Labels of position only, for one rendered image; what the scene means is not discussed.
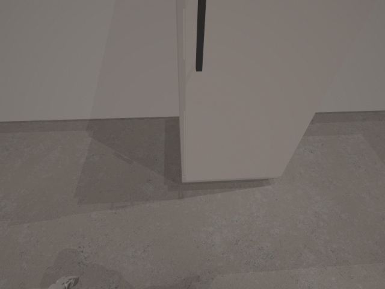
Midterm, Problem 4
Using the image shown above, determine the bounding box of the fridge door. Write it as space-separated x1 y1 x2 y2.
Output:
185 0 376 181

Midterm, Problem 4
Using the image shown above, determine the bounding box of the robot left hand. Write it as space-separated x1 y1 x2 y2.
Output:
48 276 79 289

